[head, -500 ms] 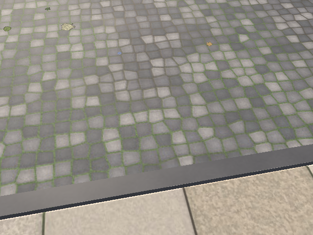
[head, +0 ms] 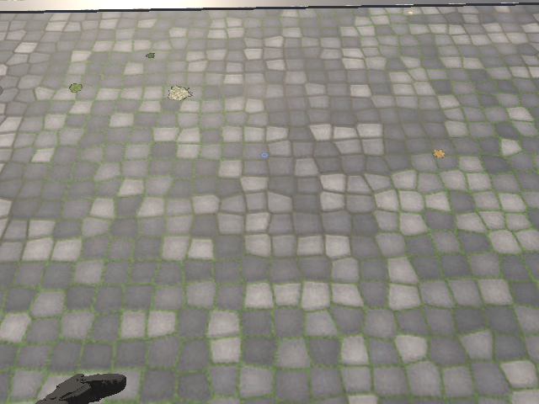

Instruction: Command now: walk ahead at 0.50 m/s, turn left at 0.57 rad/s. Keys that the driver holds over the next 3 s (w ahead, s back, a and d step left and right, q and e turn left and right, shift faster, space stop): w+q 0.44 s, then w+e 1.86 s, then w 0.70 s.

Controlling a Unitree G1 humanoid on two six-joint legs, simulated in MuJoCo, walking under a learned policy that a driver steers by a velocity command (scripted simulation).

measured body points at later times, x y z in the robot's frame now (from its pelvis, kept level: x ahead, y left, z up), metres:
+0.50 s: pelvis +0.26 +0.05 -0.01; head +0.29 +0.06 +0.44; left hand +0.17 +0.33 -0.14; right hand +0.55 -0.10 -0.07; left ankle +0.35 +0.17 -0.73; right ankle +0.11 -0.12 -0.72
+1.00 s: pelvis +0.52 +0.11 +0.00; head +0.55 +0.12 +0.45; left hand +0.66 +0.37 -0.11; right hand +0.60 -0.16 -0.12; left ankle +0.35 +0.17 -0.72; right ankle +0.70 +0.01 -0.70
